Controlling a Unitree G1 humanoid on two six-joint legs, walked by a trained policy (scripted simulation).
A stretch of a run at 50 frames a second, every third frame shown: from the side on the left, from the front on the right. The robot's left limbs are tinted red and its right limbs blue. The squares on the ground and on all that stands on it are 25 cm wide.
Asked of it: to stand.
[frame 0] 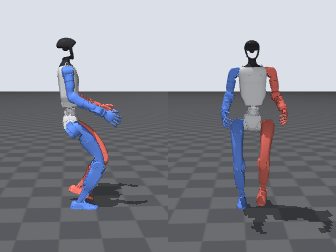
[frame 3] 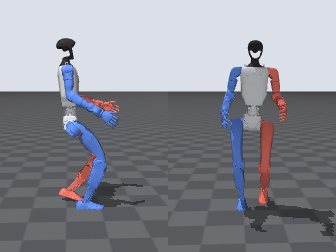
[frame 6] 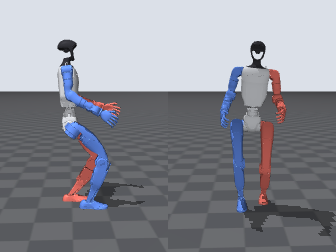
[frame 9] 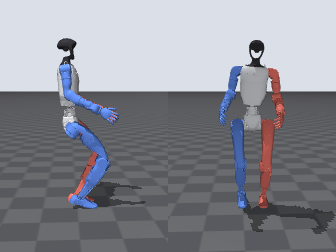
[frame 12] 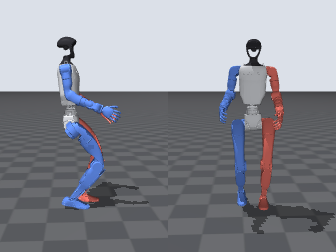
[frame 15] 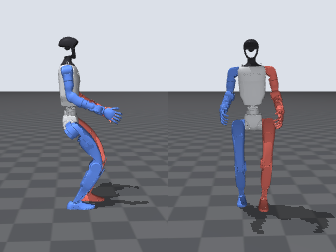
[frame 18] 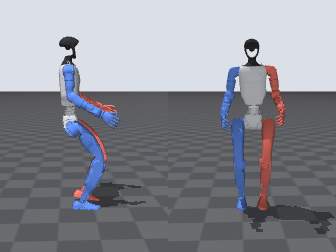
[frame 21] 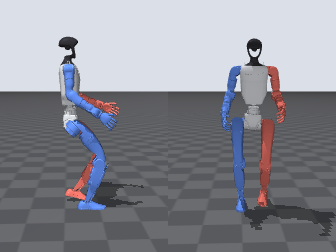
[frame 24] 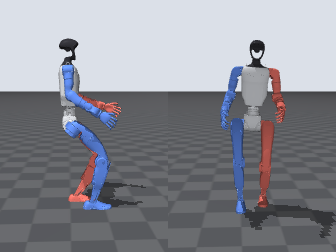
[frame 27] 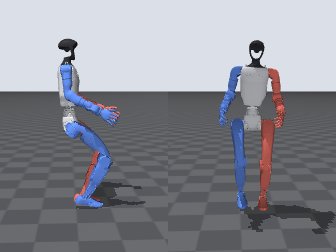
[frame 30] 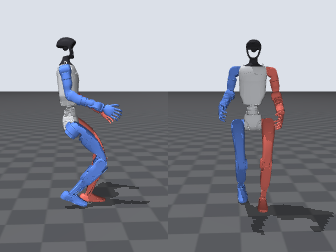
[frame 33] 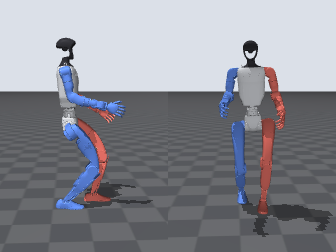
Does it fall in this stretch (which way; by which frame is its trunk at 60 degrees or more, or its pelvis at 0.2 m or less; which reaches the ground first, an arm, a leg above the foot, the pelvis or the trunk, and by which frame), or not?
no
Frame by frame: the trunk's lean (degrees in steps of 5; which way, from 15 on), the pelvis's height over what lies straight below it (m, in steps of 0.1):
0: 5, 0.7
3: 5, 0.7
6: 5, 0.7
9: 5, 0.7
12: 5, 0.7
15: 0, 0.7
18: 0, 0.7
21: 0, 0.7
24: 5, 0.7
27: 5, 0.7
30: 5, 0.7
33: 5, 0.7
